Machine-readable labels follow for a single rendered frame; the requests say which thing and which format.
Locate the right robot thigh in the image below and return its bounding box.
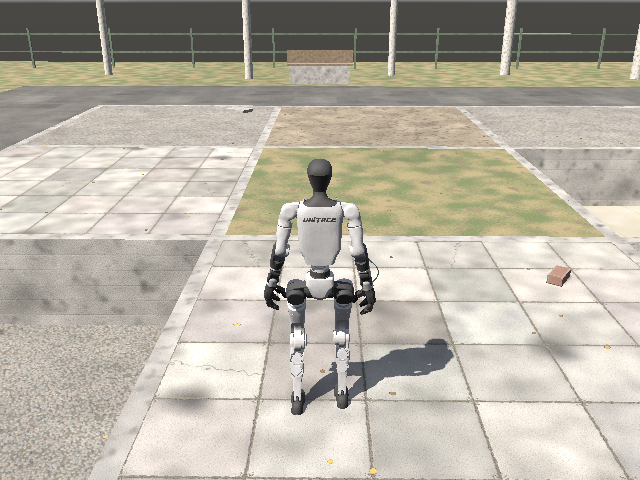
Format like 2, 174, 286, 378
333, 278, 354, 347

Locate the robot left forearm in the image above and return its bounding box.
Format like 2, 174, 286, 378
266, 242, 285, 287

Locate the robot left upper arm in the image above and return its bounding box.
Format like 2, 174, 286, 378
274, 202, 299, 257

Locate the robot right hand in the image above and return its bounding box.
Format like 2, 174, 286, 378
352, 287, 376, 315

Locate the right robot shin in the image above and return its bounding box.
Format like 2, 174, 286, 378
335, 329, 350, 395

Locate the robot right upper arm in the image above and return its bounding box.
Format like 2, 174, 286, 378
341, 202, 365, 258

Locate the robot left hand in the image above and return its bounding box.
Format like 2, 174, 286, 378
264, 284, 287, 310

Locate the robot right forearm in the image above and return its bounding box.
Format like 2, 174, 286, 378
354, 243, 374, 291

